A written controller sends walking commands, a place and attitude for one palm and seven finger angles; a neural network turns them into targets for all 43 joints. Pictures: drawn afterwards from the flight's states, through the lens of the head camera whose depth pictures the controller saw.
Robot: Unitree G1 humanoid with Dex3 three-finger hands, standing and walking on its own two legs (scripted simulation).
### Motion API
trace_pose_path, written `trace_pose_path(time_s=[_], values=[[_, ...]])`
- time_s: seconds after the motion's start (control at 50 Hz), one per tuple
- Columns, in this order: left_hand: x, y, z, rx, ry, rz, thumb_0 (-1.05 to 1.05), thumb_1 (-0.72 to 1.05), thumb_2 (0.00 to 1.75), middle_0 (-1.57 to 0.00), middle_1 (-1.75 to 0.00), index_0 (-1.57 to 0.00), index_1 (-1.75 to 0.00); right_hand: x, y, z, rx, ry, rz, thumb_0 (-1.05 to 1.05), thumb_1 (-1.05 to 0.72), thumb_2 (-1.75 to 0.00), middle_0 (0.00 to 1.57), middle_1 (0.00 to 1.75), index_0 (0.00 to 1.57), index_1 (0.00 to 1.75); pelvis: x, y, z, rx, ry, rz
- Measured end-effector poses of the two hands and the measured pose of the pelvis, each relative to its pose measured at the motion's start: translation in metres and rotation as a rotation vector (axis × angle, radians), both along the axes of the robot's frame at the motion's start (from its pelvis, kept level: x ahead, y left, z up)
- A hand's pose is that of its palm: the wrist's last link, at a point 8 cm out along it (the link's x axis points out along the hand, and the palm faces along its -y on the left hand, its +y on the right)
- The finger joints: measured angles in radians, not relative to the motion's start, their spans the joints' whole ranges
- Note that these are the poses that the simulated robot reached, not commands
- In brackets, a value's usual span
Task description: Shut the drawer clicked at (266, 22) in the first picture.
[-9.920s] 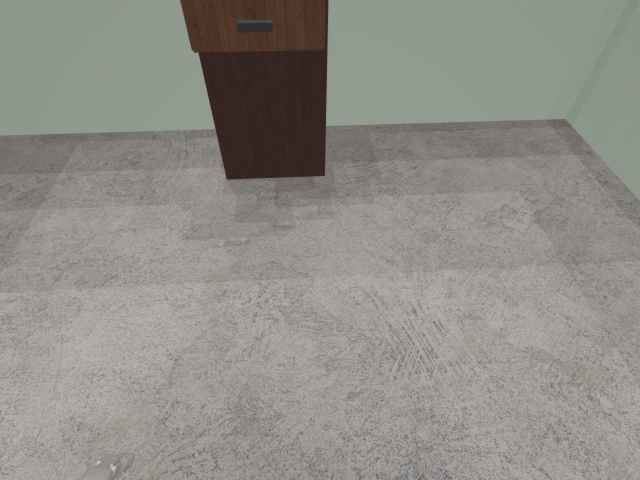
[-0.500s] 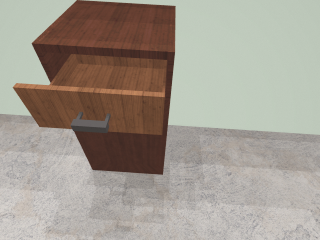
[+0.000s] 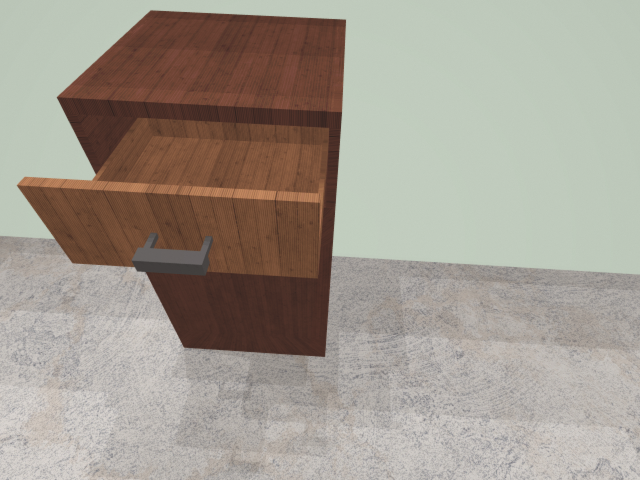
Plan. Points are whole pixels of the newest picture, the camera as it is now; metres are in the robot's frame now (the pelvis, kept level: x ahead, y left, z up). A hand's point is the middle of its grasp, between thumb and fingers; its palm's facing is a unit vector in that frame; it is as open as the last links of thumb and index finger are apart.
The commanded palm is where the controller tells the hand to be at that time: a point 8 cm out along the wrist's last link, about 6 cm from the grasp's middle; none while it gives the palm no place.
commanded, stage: look again from close up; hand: left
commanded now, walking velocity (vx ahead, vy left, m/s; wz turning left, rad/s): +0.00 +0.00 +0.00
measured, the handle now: (176, 250) +0.43 +0.26 +0.02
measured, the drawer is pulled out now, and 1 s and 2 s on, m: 0.19 0.19 0.19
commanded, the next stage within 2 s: raise the hand and make a fist in 0.52 s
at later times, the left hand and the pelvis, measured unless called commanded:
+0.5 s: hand out of the picture +0.01 +0.24 -0.18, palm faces -0.01 -0.98 -0.21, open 7.4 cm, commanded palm none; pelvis -0.01 +0.06 -0.01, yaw -1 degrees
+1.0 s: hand (164, 458) +0.15 +0.19 -0.02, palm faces -0.02 -1.00 +0.03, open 6.2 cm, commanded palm +0.12 +0.27 -0.02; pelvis -0.04 +0.04 -0.06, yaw +0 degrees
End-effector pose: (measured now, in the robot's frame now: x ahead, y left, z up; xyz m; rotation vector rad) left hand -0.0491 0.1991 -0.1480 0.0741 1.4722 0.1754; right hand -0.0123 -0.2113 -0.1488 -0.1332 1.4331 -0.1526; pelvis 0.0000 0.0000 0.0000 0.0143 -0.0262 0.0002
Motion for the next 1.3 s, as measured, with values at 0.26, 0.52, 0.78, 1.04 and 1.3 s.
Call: trace_pose_path(time_s=[0.26, 0.52, 0.78, 1.04, 1.3], values=[[0.021, 0.04, -0.006, 0.025, -0.054, -0.068, 0.0, 0.91, 0.9, -0.2, -0.3, -0.2, -0.3, 0.008, 0.017, -0.004, -0.023, -0.095, -0.012, 0.01, -0.93, -0.9, 0.2, 0.3, 0.19, 0.3, -0.008, 0.03, -0.009, -0.028, 0.01, -0.018], [0.054, 0.087, -0.001, 0.056, -0.125, -0.105, 0.0, 0.91, 0.9, -0.2, -0.3, -0.2, -0.3, -0.003, 0.046, 0.001, -0.016, -0.061, 0.012, 0.01, -0.93, -0.9, 0.2, 0.3, 0.2, 0.3, -0.013, 0.058, -0.006, -0.015, 0.023, -0.024], [0.174, 0.091, 0.12, 0.136, -0.93, -0.024, 0.01, 0.91, 0.9, -0.24, -0.34, -0.24, -0.33, 0.059, 0.036, 0.026, -0.067, -0.498, 0.048, 0.01, -0.92, -0.9, 0.2, 0.3, 0.2, 0.3, -0.021, 0.064, -0.01, 0.012, 0.046, 0.013], [0.16, 0.056, 0.107, -0.086, -1.32, -0.132, 0.0, 0.9, 0.9, -0.46, -0.57, -0.46, -0.57, 0.182, 0.002, 0.063, -0.12, -0.937, 0.223, 0.01, -0.9, -0.9, 0.2, 0.3, 0.2, 0.3, -0.043, 0.033, -0.063, -0.01, 0.162, 0.016], [0.211, 0.055, 0.171, -0.032, -1.546, -0.303, 0.01, 0.9, 0.9, -0.71, -0.85, -0.71, -0.85, 0.171, 0.024, 0.012, 0.0, -0.802, 0.211, 0.01, -0.9, -0.9, 0.2, 0.3, 0.2, 0.3, -0.033, 0.018, -0.067, -0.046, 0.186, 0.051]])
